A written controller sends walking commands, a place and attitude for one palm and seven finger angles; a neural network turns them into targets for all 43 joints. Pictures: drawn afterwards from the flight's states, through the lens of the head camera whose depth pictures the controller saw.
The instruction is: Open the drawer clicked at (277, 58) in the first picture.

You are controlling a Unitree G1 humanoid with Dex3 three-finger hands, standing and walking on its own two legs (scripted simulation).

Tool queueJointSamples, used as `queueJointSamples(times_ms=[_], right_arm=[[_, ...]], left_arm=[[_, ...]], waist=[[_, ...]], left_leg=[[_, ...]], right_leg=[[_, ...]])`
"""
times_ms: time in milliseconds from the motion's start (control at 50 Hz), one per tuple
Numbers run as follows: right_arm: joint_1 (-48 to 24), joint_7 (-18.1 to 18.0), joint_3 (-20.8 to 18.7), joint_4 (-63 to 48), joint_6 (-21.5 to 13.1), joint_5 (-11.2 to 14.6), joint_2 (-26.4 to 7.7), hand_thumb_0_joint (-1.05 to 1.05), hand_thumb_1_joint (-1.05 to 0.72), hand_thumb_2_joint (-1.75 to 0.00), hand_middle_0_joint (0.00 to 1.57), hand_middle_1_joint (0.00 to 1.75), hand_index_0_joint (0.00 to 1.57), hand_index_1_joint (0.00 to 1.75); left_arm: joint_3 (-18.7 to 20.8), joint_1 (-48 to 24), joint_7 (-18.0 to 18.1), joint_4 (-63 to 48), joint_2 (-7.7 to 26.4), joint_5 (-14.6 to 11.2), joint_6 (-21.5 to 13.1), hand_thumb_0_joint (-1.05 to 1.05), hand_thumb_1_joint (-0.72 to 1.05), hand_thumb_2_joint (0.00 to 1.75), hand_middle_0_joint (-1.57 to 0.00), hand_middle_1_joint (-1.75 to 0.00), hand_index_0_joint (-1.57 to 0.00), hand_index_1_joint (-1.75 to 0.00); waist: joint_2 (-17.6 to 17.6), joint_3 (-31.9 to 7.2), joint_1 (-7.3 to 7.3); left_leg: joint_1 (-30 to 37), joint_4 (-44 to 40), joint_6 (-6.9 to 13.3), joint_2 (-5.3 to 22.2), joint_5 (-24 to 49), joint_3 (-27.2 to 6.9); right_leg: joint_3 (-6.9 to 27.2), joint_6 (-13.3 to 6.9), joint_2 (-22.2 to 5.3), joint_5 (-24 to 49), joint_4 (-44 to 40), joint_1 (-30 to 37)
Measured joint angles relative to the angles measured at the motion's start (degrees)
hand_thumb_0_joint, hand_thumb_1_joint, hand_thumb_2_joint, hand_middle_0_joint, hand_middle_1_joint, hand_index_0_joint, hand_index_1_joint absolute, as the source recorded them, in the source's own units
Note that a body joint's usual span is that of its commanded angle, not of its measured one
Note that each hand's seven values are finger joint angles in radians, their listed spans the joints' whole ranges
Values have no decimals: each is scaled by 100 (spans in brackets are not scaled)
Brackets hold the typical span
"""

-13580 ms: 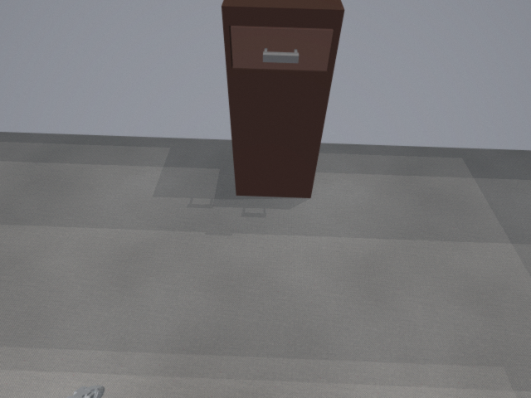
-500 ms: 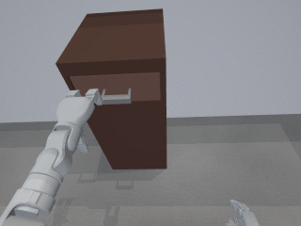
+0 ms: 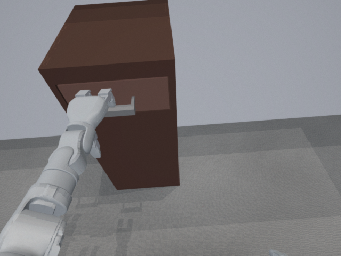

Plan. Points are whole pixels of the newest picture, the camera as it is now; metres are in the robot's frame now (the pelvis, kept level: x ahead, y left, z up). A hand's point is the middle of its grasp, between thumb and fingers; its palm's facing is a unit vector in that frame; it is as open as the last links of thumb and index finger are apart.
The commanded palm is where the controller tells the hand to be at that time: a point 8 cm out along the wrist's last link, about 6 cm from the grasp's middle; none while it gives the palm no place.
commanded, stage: move the hooked fingers above the handle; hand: left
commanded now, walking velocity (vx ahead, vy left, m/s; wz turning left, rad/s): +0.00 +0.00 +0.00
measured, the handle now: (116, 105) +0.55 +0.21 +0.00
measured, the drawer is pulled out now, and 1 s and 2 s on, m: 0.00 0.00 0.00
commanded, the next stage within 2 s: lower the fingers behind the handle in 1.30 s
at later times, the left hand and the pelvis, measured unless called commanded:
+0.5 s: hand (113, 108) +0.48 +0.19 +0.06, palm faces -0.01 -0.01 -1.00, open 13.8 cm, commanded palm +0.47 +0.19 +0.11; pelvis +0.00 +0.01 -0.01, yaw -1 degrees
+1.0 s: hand (110, 108) +0.49 +0.20 +0.06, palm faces -0.01 -0.02 -1.00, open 13.8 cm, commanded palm +0.47 +0.19 +0.11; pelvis +0.01 +0.01 -0.01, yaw -1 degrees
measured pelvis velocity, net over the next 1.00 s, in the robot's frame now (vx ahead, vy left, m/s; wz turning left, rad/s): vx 0.01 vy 0.01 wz -0.01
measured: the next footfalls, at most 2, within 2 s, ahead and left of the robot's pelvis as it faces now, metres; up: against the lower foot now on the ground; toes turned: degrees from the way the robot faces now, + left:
none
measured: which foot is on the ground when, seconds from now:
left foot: down 0.00-1.00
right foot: down 0.00-1.00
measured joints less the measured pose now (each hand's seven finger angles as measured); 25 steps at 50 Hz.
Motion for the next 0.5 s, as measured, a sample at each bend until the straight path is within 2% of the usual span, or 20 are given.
queueJointSamples(times_ms=[80, 300, 500], right_arm=[[48, 42, -7, 6, 25, -18, 12, 1, -90, -90, 20, 30, 20, 30], [268, 116, -26, 78, 47, -58, 32, 1, -90, -90, 20, 30, 20, 30], [518, 171, -61, 205, 16, -119, -1, 1, -90, -90, 20, 30, 20, 30]], left_arm=[[69, -218, 140, 304, -62, 59, -83, 0, -49, 31, -32, -120, -32, -120], [79, -936, 411, 1302, -72, 181, 38, 0, -49, 31, -32, -120, -32, -120], [110, -1622, 684, 2057, -128, 302, 113, 0, -49, 31, -32, -120, -32, -120]], waist=[[-10, -50, -57], [-22, -117, -258], [-27, -195, -503]], left_leg=[[-112, 79, 12, 6, -45, 27], [-476, 254, 39, 18, -99, 36], [-860, 441, 54, 47, -161, 51]], right_leg=[[28, 12, 4, -22, 59, -113], [39, 38, 12, -32, 162, -448], [56, 52, 37, -44, 276, -808]])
